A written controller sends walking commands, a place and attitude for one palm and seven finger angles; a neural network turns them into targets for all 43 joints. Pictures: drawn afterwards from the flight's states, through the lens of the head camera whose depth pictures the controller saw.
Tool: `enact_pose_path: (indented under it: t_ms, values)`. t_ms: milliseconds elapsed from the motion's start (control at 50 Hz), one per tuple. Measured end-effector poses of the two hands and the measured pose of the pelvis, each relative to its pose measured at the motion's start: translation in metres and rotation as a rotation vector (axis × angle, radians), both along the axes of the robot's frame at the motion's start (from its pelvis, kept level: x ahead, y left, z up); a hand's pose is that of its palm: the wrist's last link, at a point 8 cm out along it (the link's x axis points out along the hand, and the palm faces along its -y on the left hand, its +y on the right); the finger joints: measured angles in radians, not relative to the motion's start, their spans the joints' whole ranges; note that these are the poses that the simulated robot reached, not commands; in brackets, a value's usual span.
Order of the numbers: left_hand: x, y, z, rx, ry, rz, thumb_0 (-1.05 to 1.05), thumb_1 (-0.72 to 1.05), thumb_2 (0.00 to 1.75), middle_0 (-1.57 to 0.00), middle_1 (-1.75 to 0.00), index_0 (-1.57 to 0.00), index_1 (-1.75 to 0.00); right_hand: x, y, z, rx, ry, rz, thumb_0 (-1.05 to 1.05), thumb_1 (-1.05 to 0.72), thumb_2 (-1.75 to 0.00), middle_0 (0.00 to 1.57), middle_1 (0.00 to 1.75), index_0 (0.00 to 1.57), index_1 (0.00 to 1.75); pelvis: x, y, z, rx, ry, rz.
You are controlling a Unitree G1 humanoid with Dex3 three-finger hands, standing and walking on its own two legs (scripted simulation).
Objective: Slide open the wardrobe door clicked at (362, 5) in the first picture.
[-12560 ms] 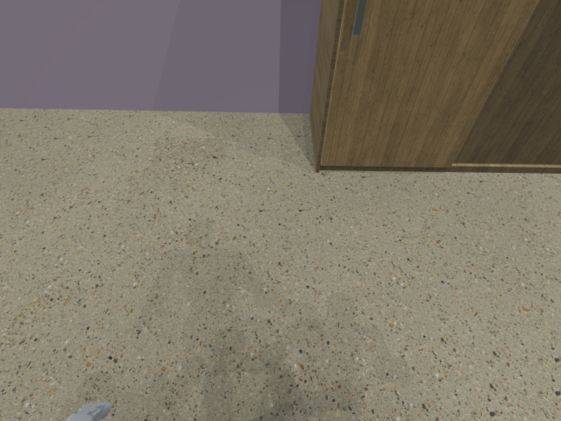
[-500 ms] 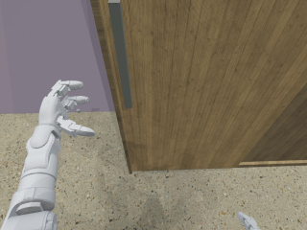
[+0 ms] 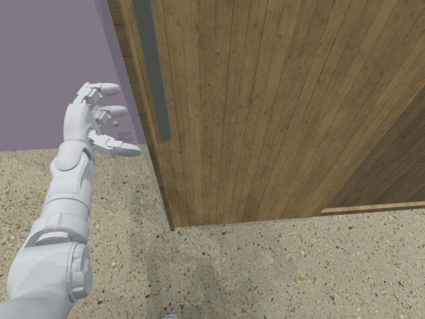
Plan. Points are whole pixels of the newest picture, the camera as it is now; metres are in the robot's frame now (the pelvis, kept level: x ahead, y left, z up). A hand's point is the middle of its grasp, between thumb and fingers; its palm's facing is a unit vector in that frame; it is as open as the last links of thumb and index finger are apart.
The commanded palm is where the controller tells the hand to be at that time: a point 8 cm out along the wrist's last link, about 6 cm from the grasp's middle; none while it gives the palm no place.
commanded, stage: move the hooked fingers beside the handle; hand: left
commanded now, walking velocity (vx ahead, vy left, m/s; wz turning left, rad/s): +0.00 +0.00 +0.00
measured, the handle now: (156, 70) +0.55 +0.11 +0.17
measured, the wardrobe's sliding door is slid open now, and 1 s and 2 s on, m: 0.00 0.00 0.00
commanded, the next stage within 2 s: feel for the door with the fingertips in 1.00 s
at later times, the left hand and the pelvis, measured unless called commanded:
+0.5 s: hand (126, 115) +0.48 +0.18 +0.11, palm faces +0.09 -1.00 +0.00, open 14.0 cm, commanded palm +0.45 +0.23 +0.11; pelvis +0.01 +0.00 -0.01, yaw -2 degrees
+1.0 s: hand (122, 116) +0.48 +0.18 +0.11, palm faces +0.09 -1.00 +0.00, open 14.0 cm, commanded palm +0.45 +0.23 +0.11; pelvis +0.01 +0.00 -0.01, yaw +0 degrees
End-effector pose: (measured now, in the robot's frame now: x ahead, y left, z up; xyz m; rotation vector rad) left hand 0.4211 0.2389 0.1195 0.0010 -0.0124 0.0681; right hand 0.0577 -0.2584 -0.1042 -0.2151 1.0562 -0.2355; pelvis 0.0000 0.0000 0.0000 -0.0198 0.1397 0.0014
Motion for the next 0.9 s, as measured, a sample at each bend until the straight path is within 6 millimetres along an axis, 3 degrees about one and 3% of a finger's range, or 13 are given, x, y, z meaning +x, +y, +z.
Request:
enact_pose_path:
  t_ms: [260,400,500,620,780,900]
  values:
    - [0.039,-0.013,-0.003,0.000,0.010,0.010,-0.01,-0.50,0.30,-0.30,-1.20,-0.30,-1.20,-0.043,-0.005,-0.006,-0.006,0.126,-0.060,0.00,-0.90,-0.89,0.20,0.30,0.20,0.30,0.000,-0.002,-0.006,-0.002,0.057,-0.013]
    - [0.041,-0.016,-0.007,-0.001,-0.002,0.003,-0.01,-0.50,0.30,-0.30,-1.20,-0.30,-1.20,-0.055,-0.005,-0.008,0.008,0.175,-0.087,0.00,-0.90,-0.89,0.20,0.30,0.20,0.30,0.006,-0.002,-0.006,0.001,0.068,-0.026]
    - [0.036,-0.010,-0.014,-0.004,0.016,0.022,-0.01,-0.50,0.30,-0.30,-1.20,-0.30,-1.20,-0.047,-0.005,-0.007,0.010,0.163,-0.091,0.00,-0.90,-0.89,0.20,0.30,0.20,0.30,0.010,-0.003,-0.005,0.000,0.061,-0.027]
    - [0.030,-0.004,-0.007,0.001,-0.014,0.026,-0.01,-0.50,0.30,-0.30,-1.20,-0.30,-1.20,-0.026,-0.005,-0.007,0.008,0.120,-0.069,0.00,-0.90,-0.89,0.20,0.30,0.20,0.30,0.011,-0.004,-0.005,-0.003,0.054,-0.019]
    - [0.029,-0.007,-0.007,-0.008,0.007,0.007,-0.01,-0.51,0.30,-0.30,-1.20,-0.30,-1.20,0.002,-0.005,-0.005,0.006,0.057,-0.023,0.00,-0.90,-0.89,0.20,0.30,0.20,0.30,0.011,-0.003,-0.005,-0.004,0.052,-0.006]
    - [0.029,-0.010,-0.011,-0.014,0.013,0.014,-0.01,-0.51,0.30,-0.30,-1.20,-0.30,-1.20,0.009,-0.004,-0.005,0.005,0.042,-0.007,0.00,-0.90,-0.89,0.20,0.30,0.20,0.30,0.010,-0.003,-0.006,-0.003,0.054,-0.004]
